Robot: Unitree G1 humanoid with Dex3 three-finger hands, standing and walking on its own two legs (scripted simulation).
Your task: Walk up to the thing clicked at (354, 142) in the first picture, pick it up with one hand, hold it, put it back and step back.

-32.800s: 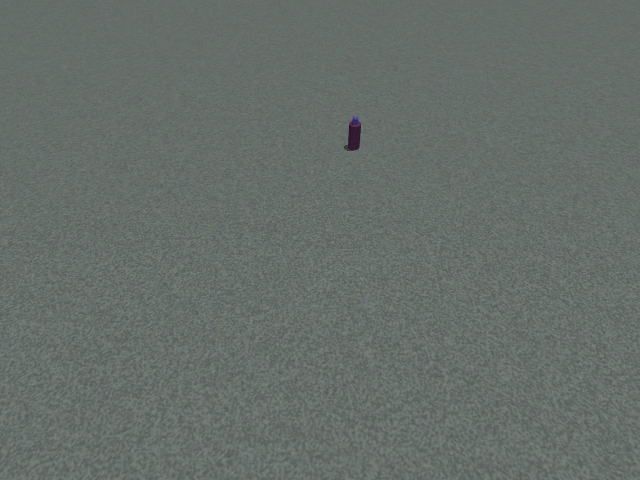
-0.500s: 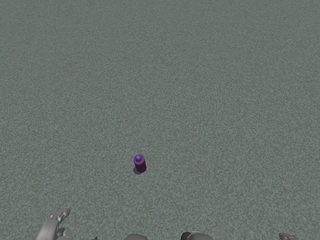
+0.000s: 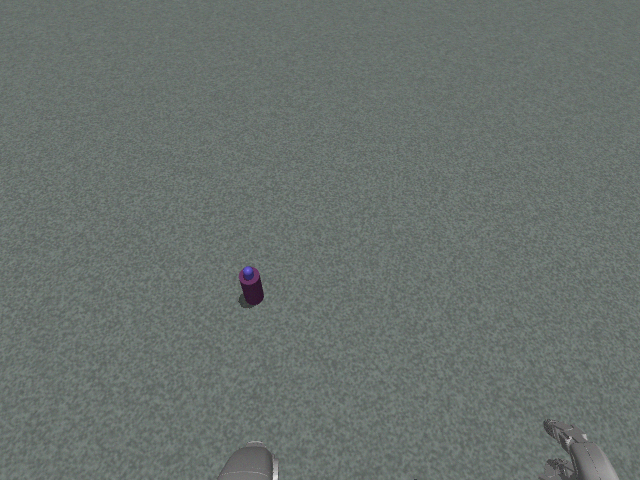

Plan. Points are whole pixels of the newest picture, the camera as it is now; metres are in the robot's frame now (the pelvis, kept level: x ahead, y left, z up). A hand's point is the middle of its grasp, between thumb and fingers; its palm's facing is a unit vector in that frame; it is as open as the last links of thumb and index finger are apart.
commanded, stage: step back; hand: left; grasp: from the side
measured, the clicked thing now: (251, 283) +0.69 +0.25 -0.66
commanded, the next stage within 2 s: stand in 1.86 s
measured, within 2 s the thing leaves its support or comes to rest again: neither
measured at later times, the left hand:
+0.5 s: hand out of the picture -0.04 +0.24 -0.14, palm faces +0.06 -0.94 -0.35, open 7.4 cm
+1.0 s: hand out of the picture -0.25 +0.19 -0.11, palm faces +0.11 -0.89 -0.45, open 7.4 cm
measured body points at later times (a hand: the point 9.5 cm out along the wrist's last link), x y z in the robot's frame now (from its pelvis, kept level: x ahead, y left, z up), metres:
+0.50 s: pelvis -0.15 -0.03 +0.01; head -0.10 +0.00 +0.46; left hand -0.04 +0.29 -0.11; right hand -0.05 -0.34 -0.09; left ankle -0.12 +0.09 -0.71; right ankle -0.16 -0.18 -0.63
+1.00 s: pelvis -0.28 -0.10 +0.01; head -0.26 -0.12 +0.46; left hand -0.26 +0.24 -0.08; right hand -0.20 -0.41 -0.12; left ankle -0.31 +0.04 -0.69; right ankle -0.26 -0.21 -0.71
